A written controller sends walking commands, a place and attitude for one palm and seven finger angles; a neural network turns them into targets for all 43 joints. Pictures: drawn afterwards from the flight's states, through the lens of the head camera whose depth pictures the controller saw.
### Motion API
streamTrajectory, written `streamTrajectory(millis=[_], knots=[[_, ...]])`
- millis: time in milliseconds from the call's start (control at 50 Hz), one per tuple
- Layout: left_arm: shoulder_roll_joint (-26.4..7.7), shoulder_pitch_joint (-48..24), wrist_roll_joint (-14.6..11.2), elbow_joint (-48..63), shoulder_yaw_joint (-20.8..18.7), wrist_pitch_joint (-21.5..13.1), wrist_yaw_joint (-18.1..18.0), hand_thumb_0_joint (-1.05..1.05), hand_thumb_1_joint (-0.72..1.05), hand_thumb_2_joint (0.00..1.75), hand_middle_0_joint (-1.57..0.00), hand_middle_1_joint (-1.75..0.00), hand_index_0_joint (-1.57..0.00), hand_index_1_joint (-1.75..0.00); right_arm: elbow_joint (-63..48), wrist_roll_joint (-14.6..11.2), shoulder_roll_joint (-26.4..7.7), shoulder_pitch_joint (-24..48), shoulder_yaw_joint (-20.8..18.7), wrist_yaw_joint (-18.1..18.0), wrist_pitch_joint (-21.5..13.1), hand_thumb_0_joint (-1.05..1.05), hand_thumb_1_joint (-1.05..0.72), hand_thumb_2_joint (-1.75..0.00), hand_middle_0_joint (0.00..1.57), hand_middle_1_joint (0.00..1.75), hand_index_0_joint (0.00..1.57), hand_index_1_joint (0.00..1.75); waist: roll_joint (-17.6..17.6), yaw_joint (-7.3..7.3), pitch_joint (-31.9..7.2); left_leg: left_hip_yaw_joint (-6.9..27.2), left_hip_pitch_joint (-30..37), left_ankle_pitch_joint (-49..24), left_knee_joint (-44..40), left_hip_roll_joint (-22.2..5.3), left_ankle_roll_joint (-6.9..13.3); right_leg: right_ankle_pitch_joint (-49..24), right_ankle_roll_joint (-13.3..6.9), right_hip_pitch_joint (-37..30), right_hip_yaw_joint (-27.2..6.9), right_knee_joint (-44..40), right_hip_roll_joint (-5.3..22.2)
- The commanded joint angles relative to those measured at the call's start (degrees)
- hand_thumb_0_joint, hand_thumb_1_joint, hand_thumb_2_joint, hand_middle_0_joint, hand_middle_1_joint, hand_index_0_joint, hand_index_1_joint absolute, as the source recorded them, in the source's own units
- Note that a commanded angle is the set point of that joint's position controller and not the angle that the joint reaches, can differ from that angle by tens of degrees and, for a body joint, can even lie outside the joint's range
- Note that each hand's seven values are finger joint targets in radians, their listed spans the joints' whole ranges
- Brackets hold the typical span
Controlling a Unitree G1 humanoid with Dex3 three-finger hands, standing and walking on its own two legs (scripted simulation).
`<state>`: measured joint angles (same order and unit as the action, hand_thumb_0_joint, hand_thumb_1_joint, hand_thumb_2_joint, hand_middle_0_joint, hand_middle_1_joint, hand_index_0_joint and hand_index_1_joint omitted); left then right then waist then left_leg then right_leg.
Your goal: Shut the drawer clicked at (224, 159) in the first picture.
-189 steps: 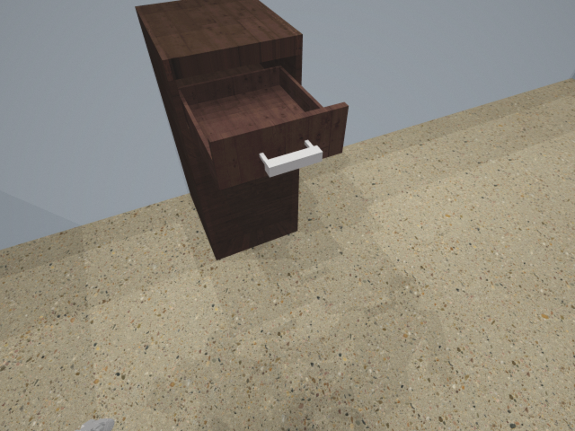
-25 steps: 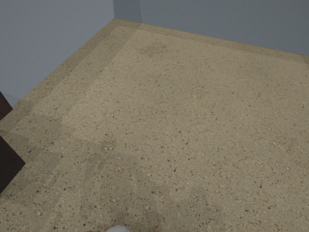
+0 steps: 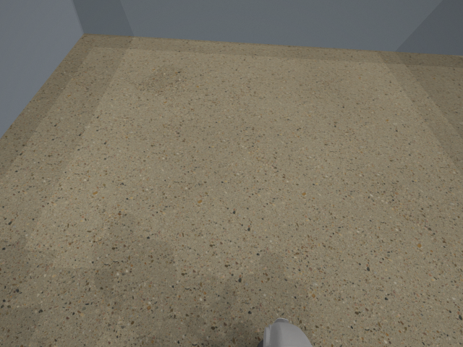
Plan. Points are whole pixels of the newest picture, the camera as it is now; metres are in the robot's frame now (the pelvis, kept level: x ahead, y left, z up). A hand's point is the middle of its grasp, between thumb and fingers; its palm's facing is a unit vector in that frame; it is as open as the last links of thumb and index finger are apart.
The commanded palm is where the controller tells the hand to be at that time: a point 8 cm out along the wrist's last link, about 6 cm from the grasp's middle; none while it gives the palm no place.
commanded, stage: walk to a spot facing it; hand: left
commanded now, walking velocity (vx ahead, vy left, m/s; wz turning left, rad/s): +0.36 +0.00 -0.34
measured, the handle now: out of the picture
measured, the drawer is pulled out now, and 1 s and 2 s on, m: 0.30 0.30 0.30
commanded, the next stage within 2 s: turn to face it in 0.26 s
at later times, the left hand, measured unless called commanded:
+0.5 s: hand (161, 296) +0.26 +0.15 -0.18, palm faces +0.01 -0.98 -0.20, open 7.2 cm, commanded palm none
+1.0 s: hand (143, 263) +0.32 +0.20 -0.17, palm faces +0.25 -0.94 -0.24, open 7.4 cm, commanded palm none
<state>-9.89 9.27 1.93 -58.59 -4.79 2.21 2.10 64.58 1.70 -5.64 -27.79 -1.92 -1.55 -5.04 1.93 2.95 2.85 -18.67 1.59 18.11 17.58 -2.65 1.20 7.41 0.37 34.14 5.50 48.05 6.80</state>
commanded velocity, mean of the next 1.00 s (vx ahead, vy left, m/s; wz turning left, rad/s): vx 0.10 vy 0.00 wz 0.35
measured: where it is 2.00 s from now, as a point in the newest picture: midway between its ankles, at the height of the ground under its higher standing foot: (231, 334)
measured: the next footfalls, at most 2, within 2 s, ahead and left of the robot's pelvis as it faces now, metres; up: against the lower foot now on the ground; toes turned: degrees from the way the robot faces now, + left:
right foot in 0.16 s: +0.21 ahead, -0.13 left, +0.00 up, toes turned -11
left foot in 0.58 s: +0.37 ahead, +0.08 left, +0.00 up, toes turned +9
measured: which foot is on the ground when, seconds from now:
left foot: down 0.00-0.16, up 0.18-0.56, down 0.58-1.00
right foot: up 0.00-0.14, down 0.16-0.60, up 0.62-1.00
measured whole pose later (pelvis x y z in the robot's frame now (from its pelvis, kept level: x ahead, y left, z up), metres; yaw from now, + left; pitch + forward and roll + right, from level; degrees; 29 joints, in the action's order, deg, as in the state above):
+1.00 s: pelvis +0.27 -0.02 -0.01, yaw +12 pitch +1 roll -2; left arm -12.0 9.4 0.7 -52.8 -5.1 2.8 -1.4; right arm 54.2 1.6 -10.9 -12.0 -4.2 0.2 1.7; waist -1.1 1.9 2.8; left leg 2.4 -21.4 7.3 27.5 2.8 3.9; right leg 24.6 4.2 23.6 0.3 50.7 2.9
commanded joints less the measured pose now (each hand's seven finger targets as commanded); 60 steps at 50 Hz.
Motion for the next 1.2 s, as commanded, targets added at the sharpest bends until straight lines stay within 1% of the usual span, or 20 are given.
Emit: streamTrajectory(millis=[0,60,100,120,140,160,220,260,480,540,560,580,600,640,700,940,1040,1060,1100,1180], knots=[[-0.06,-10.58,-0.12,6.90,0.89,-2.91,0.38,0.00,0.90,0.90,-0.20,-0.30,-0.20,-0.30,0.21,0.32,-8.36,-6.67,-1.28,-0.35,-0.19,0.00,-0.90,-0.90,0.20,0.30,0.20,0.30,-8.32,1.77,6.43,7.06,1.44,-25.57,-4.74,-17.35,5.25,3.86,-1.99,3.76,2.47,-7.39,-2.00],[-1.07,-4.20,-0.01,4.95,0.58,-3.90,0.06,0.00,0.90,0.90,-0.20,-0.30,-0.20,-0.30,0.26,0.14,-9.85,-5.69,-1.61,-0.48,0.05,0.00,-0.90,-0.90,0.20,0.30,0.20,0.30,-8.91,-1.91,1.36,3.91,2.48,-48.24,7.17,-17.07,4.18,7.82,-4.66,-9.08,5.98,-12.85,-6.63],[-5.75,12.93,0.30,-0.32,-0.86,-5.04,-0.70,0.00,0.90,0.90,-0.20,-0.30,-0.20,-0.30,-0.96,-0.80,-10.47,-2.47,-1.97,0.19,0.12,0.00,-0.90,-0.90,0.20,0.30,0.20,0.30,-5.56,-10.00,-8.99,1.06,-9.77,-43.63,29.13,-14.34,0.60,0.03,-7.30,-35.52,3.16,-17.50,-5.34],[-12.49,20.11,0.13,-1.97,-2.64,-5.59,-1.68,0.00,0.90,0.90,-0.20,-0.30,-0.20,-0.30,-2.98,-1.73,-6.64,-2.95,-1.29,0.56,-0.14,0.00,-0.90,-0.90,0.20,0.30,0.20,0.30,5.92,-11.79,-16.16,0.85,-28.50,-8.02,48.06,-7.13,-2.16,-3.70,-13.46,-52.44,-19.43,-20.00,11.18],[-15.74,22.10,-1.45,-2.86,-2.78,-5.41,-1.99,0.00,0.90,0.90,-0.20,-0.30,-0.20,-0.30,-5.11,-1.81,-5.73,1.13,-1.22,0.19,0.00,0.00,-0.90,-0.90,0.20,0.30,0.20,0.30,5.97,-11.09,-15.38,7.98,-38.88,15.97,62.74,-1.76,-3.05,-17.32,-18.78,-53.28,-33.46,-26.13,19.70],[-14.35,17.35,-1.75,-1.51,-2.44,-5.34,-2.35,0.00,0.90,0.90,-0.20,-0.30,-0.20,-0.30,-5.31,-1.56,-6.27,3.56,-1.77,0.26,0.09,0.00,-0.90,-0.90,0.20,0.30,0.20,0.30,3.21,-10.01,-12.36,14.64,-38.98,9.97,64.54,-5.17,-2.36,-13.31,-17.31,-44.36,-28.73,-28.37,18.43],[-5.95,6.17,-1.03,0.79,-0.12,-5.83,-3.01,0.00,0.90,0.90,-0.20,-0.30,-0.20,-0.30,-4.29,-0.14,-4.45,4.25,-1.68,0.38,2.19,0.00,-0.90,-0.90,0.20,0.30,0.20,0.30,0.40,-3.29,-0.13,16.22,-34.16,1.49,56.74,-9.27,-2.74,-2.56,-11.94,-21.10,-16.62,-34.19,11.91],[-4.82,4.80,-0.46,0.68,0.41,-6.38,-3.13,0.00,0.90,0.90,-0.20,-0.30,-0.20,-0.30,-3.25,-0.04,-3.15,0.95,-1.52,0.61,3.30,0.00,-0.90,-0.90,0.20,0.30,0.20,0.30,2.55,-0.35,-0.15,15.06,-31.04,0.01,50.40,-8.73,-3.60,-6.25,-10.61,-16.93,-10.05,-34.84,8.92],[-6.93,8.67,-0.61,-0.65,0.90,-5.84,-3.39,0.00,0.90,0.90,-0.20,-0.30,-0.20,-0.30,-8.84,-0.72,-5.37,16.20,-1.02,2.08,3.40,0.00,-0.90,-0.90,0.20,0.30,0.20,0.30,4.83,-3.65,2.13,12.36,-25.88,-6.35,22.84,-3.61,-2.74,-17.28,-7.24,-24.98,-1.85,-30.67,9.41],[-7.86,8.38,-0.93,0.12,0.33,-4.57,-3.82,0.00,0.90,0.90,-0.20,-0.30,-0.20,-0.30,-8.00,-0.35,-9.42,9.72,-1.74,1.93,3.56,0.00,-0.90,-0.90,0.20,0.30,0.20,0.30,-0.62,-0.43,-2.32,13.30,-13.00,-18.48,12.84,-2.48,-1.48,-17.50,-3.18,-24.51,2.54,-14.79,7.38],[-6.69,10.16,-1.54,1.25,0.16,-4.06,-3.66,0.00,0.90,0.90,-0.20,-0.30,-0.20,-0.30,-8.08,0.19,-14.46,5.81,-2.77,1.57,3.40,0.00,-0.90,-0.90,0.20,0.30,0.20,0.30,-11.57,0.48,-6.91,24.86,-4.54,-35.59,9.78,-10.80,3.03,-3.17,0.52,-17.20,5.73,-2.41,1.78],[-4.88,11.51,-1.93,2.58,0.58,-3.82,-3.65,0.00,0.90,0.90,-0.20,-0.30,-0.20,-0.30,-8.17,0.03,-18.86,3.78,-3.52,1.28,3.81,0.00,-0.90,-0.90,0.20,0.30,0.20,0.30,-21.51,0.46,-8.61,37.53,-1.13,-47.94,5.31,-21.59,10.54,30.82,2.47,-9.31,5.03,13.13,-4.33],[-5.79,8.82,-1.45,3.98,0.91,-3.12,-3.98,0.00,0.90,0.90,-0.20,-0.30,-0.20,-0.30,-8.30,-0.41,-19.07,4.35,-3.13,0.49,4.17,0.00,-0.90,-0.90,0.20,0.30,0.20,0.30,-18.40,0.65,-9.43,41.98,-2.47,-40.26,3.46,-22.75,12.99,31.14,2.34,-5.50,-2.10,20.48,-3.69],[-5.94,4.66,-1.03,4.55,0.10,-2.88,-3.51,0.00,0.90,0.90,-0.20,-0.30,-0.20,-0.30,-10.49,-0.41,-16.35,10.71,-2.96,0.15,4.19,0.00,-0.90,-0.90,0.20,0.30,0.20,0.30,-9.88,-0.49,-5.72,38.58,-10.20,-24.16,1.42,-18.57,11.25,23.49,2.66,-2.10,-5.37,23.44,-1.28],[-4.88,7.37,-0.92,3.88,-0.24,-1.78,-2.98,0.00,0.90,0.90,-0.20,-0.30,-0.20,-0.30,-12.46,-0.61,-14.62,16.55,-2.70,0.32,3.99,0.00,-0.90,-0.90,0.20,0.30,0.20,0.30,-8.50,-3.30,-5.44,30.55,-16.82,-17.12,-1.14,-12.37,7.74,16.00,3.28,-7.03,-4.65,17.63,-1.19],[-5.67,1.24,-1.04,9.96,-0.96,-0.74,-3.56,0.00,0.90,0.90,-0.20,-0.30,-0.20,-0.30,-13.79,-0.20,-16.93,13.93,-5.33,0.91,5.80,0.00,-0.90,-0.90,0.20,0.30,0.20,0.30,-10.15,-0.80,-6.33,40.34,-14.38,-9.54,-0.58,-9.78,9.17,18.04,3.80,-8.40,-5.46,1.88,-4.43],[-6.96,7.87,-1.66,9.82,-1.21,-0.93,-3.95,0.00,0.90,0.90,-0.20,-0.30,-0.20,-0.30,-15.89,-0.32,-17.27,17.42,-5.97,1.31,6.75,0.00,-0.90,-0.90,0.20,0.30,0.20,0.30,-10.55,-3.97,-7.69,41.65,-21.52,-8.34,1.32,-5.31,5.69,13.08,1.99,-23.98,-4.12,-17.18,-6.96],[-8.58,10.66,-1.49,9.31,-1.67,-1.10,-4.18,0.00,0.90,0.90,-0.20,-0.30,-0.20,-0.30,-16.63,-0.71,-16.00,18.65,-5.92,1.46,7.01,0.00,-0.90,-0.90,0.20,0.30,0.20,0.30,-8.52,-5.56,-7.07,39.63,-28.17,-2.87,4.44,-2.61,2.89,9.96,0.82,-31.43,-5.47,-26.07,-4.56],[-17.10,6.89,-0.14,12.09,-2.41,-1.35,-4.68,0.00,0.90,0.90,-0.20,-0.30,-0.20,-0.30,-18.95,-0.72,-11.20,17.72,-5.52,1.75,7.03,0.00,-0.90,-0.90,0.20,0.30,0.20,0.30,14.45,-5.22,-2.56,21.75,-42.92,12.36,33.58,8.16,-4.28,19.91,-9.39,-29.20,-29.32,-39.53,22.27],[-10.21,-2.68,-0.62,13.83,-0.27,-2.77,-4.35,0.00,0.90,0.90,-0.20,-0.30,-0.20,-0.30,-15.97,-0.33,-12.84,15.97,-5.48,3.01,8.00,0.00,-0.90,-0.90,0.20,0.30,0.20,0.30,7.80,-0.26,2.16,20.33,-37.50,2.73,52.87,1.77,-4.53,-4.48,-6.71,-19.98,-9.13,-31.13,11.57]])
